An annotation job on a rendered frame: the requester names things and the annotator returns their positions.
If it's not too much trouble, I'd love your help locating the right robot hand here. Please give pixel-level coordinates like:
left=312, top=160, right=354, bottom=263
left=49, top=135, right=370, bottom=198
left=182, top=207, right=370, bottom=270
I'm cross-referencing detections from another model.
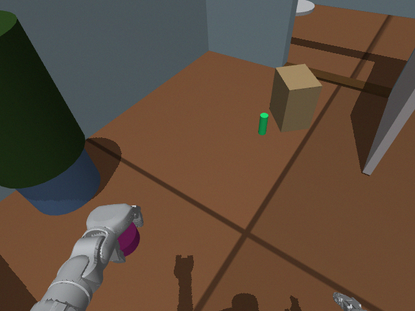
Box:
left=333, top=292, right=367, bottom=311

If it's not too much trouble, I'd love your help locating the potted plant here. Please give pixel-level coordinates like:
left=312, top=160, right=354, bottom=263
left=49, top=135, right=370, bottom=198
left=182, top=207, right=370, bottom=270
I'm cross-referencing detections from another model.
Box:
left=0, top=10, right=101, bottom=216

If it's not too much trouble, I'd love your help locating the left robot hand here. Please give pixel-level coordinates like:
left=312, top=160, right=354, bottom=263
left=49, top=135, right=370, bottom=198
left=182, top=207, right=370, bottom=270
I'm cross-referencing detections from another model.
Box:
left=86, top=203, right=143, bottom=263

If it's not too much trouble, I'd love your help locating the left robot arm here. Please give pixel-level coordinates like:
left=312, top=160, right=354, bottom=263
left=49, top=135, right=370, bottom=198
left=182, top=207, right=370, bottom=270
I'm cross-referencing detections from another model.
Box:
left=30, top=226, right=117, bottom=311

